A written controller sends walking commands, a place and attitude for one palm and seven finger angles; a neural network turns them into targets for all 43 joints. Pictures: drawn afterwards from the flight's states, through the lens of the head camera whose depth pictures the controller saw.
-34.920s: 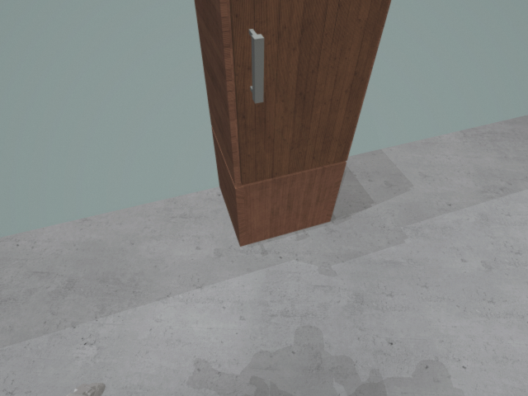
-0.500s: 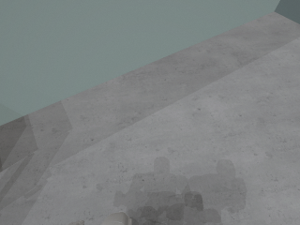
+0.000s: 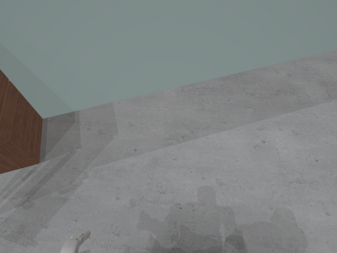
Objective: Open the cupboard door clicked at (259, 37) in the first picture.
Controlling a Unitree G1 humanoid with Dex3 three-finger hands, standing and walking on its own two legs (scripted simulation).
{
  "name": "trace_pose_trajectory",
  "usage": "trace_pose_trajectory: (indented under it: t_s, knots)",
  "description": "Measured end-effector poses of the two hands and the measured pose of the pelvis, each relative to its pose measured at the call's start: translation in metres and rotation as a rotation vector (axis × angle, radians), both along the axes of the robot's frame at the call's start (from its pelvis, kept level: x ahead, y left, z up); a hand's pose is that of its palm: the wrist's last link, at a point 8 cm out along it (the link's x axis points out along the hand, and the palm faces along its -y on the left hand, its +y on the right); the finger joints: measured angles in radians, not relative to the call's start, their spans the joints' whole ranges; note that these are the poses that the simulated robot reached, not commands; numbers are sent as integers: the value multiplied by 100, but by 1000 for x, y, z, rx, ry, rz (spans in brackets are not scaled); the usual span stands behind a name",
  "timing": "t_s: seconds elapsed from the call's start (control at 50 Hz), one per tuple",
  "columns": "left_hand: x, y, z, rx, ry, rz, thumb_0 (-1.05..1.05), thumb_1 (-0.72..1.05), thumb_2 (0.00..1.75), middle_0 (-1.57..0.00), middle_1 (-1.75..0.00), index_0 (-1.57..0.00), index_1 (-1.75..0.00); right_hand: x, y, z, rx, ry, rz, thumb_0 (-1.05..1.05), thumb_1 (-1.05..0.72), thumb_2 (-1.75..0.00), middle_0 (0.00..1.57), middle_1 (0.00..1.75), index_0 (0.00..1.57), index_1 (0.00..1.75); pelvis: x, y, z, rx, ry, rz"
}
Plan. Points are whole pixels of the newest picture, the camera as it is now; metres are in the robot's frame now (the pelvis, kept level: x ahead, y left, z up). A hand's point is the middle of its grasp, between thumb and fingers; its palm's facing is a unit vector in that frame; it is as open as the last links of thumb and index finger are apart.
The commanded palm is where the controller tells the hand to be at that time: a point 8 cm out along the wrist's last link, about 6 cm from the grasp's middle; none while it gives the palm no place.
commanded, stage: turn to face it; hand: left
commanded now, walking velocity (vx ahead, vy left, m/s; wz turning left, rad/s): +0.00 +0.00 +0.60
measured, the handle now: out of the picture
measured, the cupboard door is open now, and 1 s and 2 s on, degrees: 41 41 41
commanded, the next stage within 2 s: take the last steps up to it in 1.56 s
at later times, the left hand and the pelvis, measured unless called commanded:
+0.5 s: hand out of the picture -0.01 +0.24 -0.17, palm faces +0.36 -0.90 -0.26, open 7.3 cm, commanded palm none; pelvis +0.01 +0.01 +0.00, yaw +19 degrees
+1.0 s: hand out of the picture +0.01 +0.17 -0.14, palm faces +0.59 -0.77 -0.24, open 7.4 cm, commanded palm none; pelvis +0.04 -0.03 +0.01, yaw +38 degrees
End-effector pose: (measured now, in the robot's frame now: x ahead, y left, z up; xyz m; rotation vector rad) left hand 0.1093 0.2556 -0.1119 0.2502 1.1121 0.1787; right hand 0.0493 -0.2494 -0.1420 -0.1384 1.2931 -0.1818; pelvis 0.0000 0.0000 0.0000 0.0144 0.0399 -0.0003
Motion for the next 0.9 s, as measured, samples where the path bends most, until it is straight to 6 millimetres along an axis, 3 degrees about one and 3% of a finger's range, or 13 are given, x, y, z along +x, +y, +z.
trace_pose_trajectory:
  t_s: [0.1, 0.2, 0.3, 0.38, 0.44, 0.54, 0.66, 0.78, 0.9]
  knots:
    - [-25, -19, 5, -10, 21, 62, 0, 91, 90, -20, -30, -20, -30, 17, -15, -1, 6, 34, 55, 0, -91, -90, 20, 30, 20, 30, 1, -10, 6, 7, -20, 77]
    - [-57, -30, 1, -48, 73, 145, 0, 91, 90, -20, -30, -20, -30, 48, -14, 10, 2, 25, 137, 0, -91, -90, 20, 30, 20, 30, 5, -15, 13, 31, -23, 153]
    - [-95, -17, -10, -64, 111, 254, 0, 92, 90, -20, -30, -20, -30, 93, 7, 16, -16, -13, 258, 0, -91, -90, 20, 30, 19, 30, 8, -8, 9, 28, -24, 226]
    - [-130, 4, -31, -81, 157, 337, 0, 92, 90, -20, -30, -20, -30, 133, 34, 17, -43, -106, 352, 0, -91, -90, 20, 30, 20, 30, 10, 7, -5, 6, -20, 278]
    - [-145, 18, -36, -73, 199, 384, 0, 91, 90, -20, -30, -20, -30, 149, 50, 24, -56, -159, 397, 0, -91, -90, 20, 30, 20, 30, 8, 12, -6, 7, -28, 303]
    - [-139, 30, -21, -66, 151, 433, 1, 91, 90, -20, -30, -20, -30, 151, 61, 34, -64, -149, 446, 0, -91, -90, 20, 30, 20, 30, 11, 15, 5, -13, -30, 351]
    - [-117, 27, -6, -49, 58, 458, 1, 91, 90, -20, -30, -20, -30, 146, 59, 29, -39, -90, 479, 0, -91, -90, 20, 30, 20, 30, 19, 7, 11, -21, -27, 413]
    - [-96, 6, 0, -12, -16, 485, 0, 91, 90, -20, -30, -20, -30, 151, 40, 5, -4, -30, 493, 0, -90, -90, 20, 30, 20, 30, 35, -15, 1, 1, -18, 486]
    - [-111, -28, 7, -17, -5, 556, 0, 91, 90, -20, -30, -20, -30, 170, 32, 1, 5, 19, 550, 0, -91, -90, 20, 30, 20, 30, 40, -28, 7, 18, -39, 578]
